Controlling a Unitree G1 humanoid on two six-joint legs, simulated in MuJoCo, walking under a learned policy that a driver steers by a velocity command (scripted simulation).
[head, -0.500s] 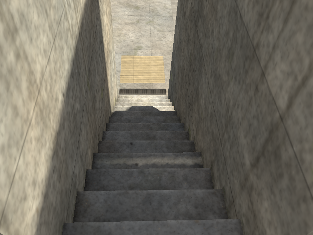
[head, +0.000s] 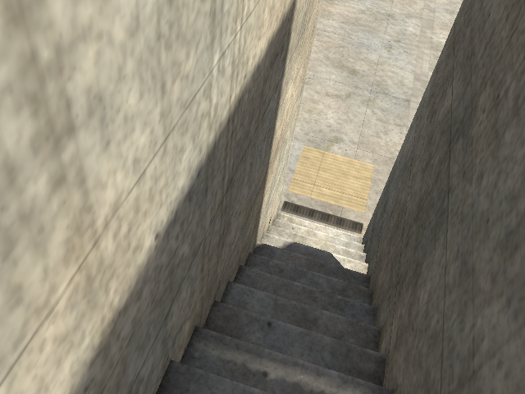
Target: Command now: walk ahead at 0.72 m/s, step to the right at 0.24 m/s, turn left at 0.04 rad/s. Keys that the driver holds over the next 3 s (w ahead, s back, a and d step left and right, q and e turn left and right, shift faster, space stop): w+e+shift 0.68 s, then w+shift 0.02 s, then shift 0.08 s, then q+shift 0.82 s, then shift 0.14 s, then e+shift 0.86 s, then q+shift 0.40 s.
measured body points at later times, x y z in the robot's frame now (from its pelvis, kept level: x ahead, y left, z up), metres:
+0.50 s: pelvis +0.36 -0.11 -0.31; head +0.35 -0.12 +0.14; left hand +0.34 +0.13 -0.45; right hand +0.47 -0.38 -0.41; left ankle +0.35 +0.00 -1.04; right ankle +0.16 -0.16 -0.78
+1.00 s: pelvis +0.72 -0.26 -0.62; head +0.72 -0.29 -0.17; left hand +0.82 -0.05 -0.76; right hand +0.61 -0.47 -0.78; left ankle +0.90 -0.28 -1.31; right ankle +0.55 -0.23 -1.21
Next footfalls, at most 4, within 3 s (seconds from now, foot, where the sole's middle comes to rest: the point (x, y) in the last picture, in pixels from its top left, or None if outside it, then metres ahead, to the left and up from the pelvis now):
0.08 right None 0.10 -0.15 -0.90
0.44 left None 0.39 -0.01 -1.09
0.74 right None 0.57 -0.25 -1.27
1.04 left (298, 371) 0.89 -0.31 -1.47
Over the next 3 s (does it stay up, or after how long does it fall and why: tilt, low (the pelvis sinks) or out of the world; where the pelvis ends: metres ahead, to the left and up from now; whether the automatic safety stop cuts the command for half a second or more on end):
stays up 1.19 -0.39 -1.01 its command is cut before an obstacle from the start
